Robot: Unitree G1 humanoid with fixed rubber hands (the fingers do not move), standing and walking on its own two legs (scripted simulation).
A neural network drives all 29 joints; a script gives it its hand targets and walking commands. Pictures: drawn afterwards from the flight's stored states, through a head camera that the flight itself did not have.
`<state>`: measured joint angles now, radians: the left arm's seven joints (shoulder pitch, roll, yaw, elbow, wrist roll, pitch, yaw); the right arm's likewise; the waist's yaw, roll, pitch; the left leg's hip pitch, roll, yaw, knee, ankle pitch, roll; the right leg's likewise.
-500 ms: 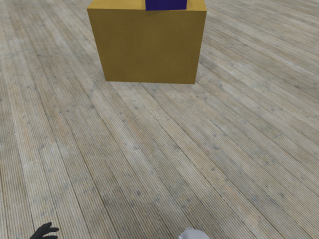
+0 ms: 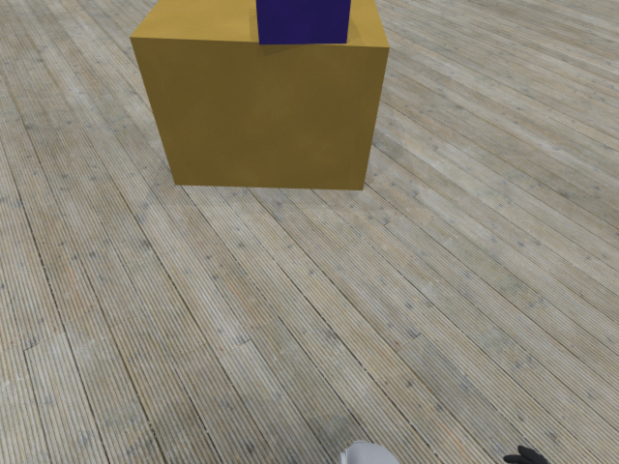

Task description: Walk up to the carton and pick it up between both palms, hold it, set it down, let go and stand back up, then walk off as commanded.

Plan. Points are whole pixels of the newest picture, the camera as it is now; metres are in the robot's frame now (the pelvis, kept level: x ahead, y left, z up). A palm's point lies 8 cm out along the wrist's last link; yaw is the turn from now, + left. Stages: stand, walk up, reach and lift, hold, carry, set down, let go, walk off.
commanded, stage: walk up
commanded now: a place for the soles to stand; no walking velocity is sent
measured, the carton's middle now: (299, 4) +1.57 +0.03 +0.02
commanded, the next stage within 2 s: none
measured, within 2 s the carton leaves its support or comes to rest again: neither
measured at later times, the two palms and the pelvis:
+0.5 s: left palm (69, 441) +0.19 +0.33 -0.11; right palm (516, 374) +0.28 -0.31 -0.09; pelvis +0.17 +0.00 -0.01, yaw +1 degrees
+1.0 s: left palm (122, 327) +0.35 +0.30 -0.08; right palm (505, 308) +0.40 -0.35 -0.11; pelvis +0.32 -0.03 +0.01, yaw +2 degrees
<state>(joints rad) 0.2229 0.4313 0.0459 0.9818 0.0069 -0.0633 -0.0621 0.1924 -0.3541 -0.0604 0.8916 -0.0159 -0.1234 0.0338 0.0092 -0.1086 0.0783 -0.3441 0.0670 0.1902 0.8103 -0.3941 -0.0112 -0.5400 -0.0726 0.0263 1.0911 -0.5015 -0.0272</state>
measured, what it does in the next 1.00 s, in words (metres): walks ahead: right foot, then left foot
